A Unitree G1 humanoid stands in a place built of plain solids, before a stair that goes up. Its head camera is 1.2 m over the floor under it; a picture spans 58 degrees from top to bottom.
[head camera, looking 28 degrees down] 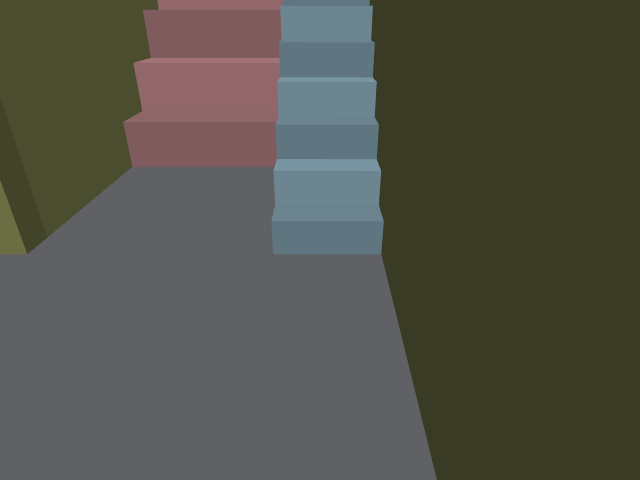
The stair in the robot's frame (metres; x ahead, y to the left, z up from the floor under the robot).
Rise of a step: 0.20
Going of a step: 0.22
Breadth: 0.60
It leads straight ahead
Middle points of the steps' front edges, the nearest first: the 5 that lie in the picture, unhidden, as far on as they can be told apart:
2.09 -0.04 0.20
2.31 -0.04 0.41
2.53 -0.04 0.61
2.75 -0.04 0.82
2.97 -0.04 1.02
